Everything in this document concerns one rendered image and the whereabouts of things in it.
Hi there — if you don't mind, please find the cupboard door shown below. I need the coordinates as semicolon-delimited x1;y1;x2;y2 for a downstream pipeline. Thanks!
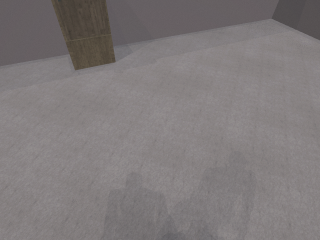
54;0;109;40

